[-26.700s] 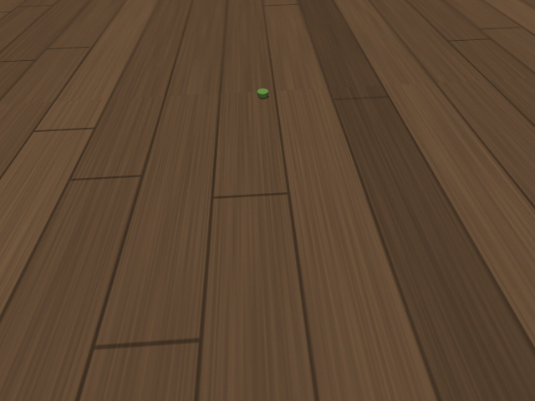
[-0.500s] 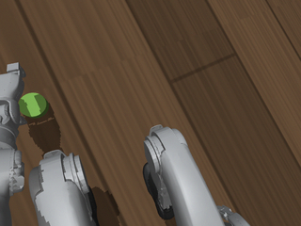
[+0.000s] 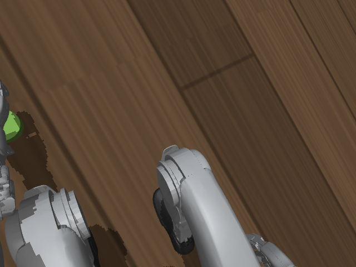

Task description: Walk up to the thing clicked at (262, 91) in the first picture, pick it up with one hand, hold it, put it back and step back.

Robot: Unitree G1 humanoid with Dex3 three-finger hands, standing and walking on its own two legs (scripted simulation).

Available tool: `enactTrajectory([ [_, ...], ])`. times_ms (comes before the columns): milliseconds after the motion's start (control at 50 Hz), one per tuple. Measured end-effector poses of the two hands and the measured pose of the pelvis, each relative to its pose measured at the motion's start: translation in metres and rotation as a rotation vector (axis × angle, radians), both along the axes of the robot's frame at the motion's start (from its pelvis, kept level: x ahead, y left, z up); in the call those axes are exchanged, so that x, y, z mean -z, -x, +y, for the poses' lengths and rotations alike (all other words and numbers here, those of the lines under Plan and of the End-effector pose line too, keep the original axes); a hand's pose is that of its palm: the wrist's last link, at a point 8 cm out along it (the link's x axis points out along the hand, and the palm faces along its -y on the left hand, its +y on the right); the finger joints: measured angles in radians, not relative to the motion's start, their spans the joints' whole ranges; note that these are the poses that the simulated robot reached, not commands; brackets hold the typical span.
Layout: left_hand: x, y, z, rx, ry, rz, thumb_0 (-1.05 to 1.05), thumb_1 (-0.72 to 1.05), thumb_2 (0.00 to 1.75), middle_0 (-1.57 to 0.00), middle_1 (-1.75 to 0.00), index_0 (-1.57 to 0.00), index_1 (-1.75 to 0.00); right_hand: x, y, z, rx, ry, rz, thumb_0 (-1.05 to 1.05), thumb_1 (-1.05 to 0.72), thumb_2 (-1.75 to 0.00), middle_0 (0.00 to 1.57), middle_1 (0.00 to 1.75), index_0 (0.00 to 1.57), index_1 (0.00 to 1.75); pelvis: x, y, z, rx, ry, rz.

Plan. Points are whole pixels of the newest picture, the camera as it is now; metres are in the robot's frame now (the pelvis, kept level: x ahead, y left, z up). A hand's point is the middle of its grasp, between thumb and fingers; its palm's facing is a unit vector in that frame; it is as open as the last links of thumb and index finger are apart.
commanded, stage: rest palm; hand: left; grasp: from above
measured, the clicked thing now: (2, 126) +0.48 +0.28 -0.29
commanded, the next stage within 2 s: close in 1.28 s
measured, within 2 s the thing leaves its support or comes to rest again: neither
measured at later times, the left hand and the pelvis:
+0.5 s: hand (0, 130) +0.46 +0.27 -0.26, palm faces -0.45 -0.15 -0.88, open 14.0 cm; pelvis +0.01 +0.01 +0.00, yaw -3 degrees
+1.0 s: hand (0, 128) +0.47 +0.27 -0.26, palm faces -0.44 -0.12 -0.89, open 14.2 cm; pelvis +0.00 +0.01 +0.00, yaw -4 degrees
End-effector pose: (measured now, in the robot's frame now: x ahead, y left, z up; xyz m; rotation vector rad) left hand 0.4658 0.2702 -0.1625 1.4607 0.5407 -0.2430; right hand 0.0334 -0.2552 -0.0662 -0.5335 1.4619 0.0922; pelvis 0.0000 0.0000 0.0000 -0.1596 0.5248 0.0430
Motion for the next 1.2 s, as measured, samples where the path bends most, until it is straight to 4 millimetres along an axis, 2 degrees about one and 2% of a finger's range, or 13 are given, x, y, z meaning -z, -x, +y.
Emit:
enactTrajectory([
  [200,0.024,-0.008,-0.004,-0.009,0.013,-0.025,0.0,-0.49,0.98,-0.08,-1.03,-0.09,-1.02,-0.001,0.013,0.011,-0.034,-0.045,0.058,0.01,-0.9,-0.89,0.2,0.3,0.2,0.3,0.005,-0.003,0.002,0.017,0.018,-0.018],
  [360,0.029,-0.012,-0.001,-0.03,0.017,-0.04,0.0,-0.48,0.99,-0.09,-1.04,-0.1,-1.03,-0.006,0.003,0.017,-0.077,-0.069,0.033,0.01,-0.91,-0.89,0.2,0.3,0.2,0.3,0.005,-0.005,0.006,0.027,0.042,-0.029],
  [500,0.036,-0.003,0.006,-0.046,0.021,-0.016,0.0,-0.49,0.97,-0.08,-1.04,-0.09,-1.02,-0.011,-0.006,0.02,-0.108,-0.072,0.012,0.0,-0.91,-0.9,0.2,0.3,0.2,0.3,0.004,-0.005,0.009,0.027,0.057,-0.035],
  [660,0.044,0.0,0.012,-0.022,0.019,-0.016,0.0,-0.5,0.96,-0.07,-1.04,-0.09,-1.02,-0.017,-0.007,0.019,-0.141,-0.07,0.032,0.0,-0.91,-0.9,0.2,0.3,0.2,0.3,0.003,-0.005,0.01,0.027,0.068,-0.041],
  [920,0.042,-0.005,0.004,-0.018,0.009,-0.038,0.0,-0.53,0.97,-0.07,-1.03,-0.07,-1.03,-0.026,-0.006,0.021,-0.158,-0.077,0.019,0.0,-0.91,-0.9,0.2,0.3,0.2,0.3,-0.001,-0.003,0.01,0.034,0.083,-0.052],
  [1200,0.041,-0.002,0.011,-0.036,0.001,-0.002,0.0,-0.57,1.01,-0.08,-1.02,-0.06,-1.03,-0.03,0.008,0.026,-0.137,-0.087,0.038,0.0,-0.91,-0.9,0.2,0.3,0.2,0.3,-0.005,0.001,0.01,0.036,0.081,-0.055],
])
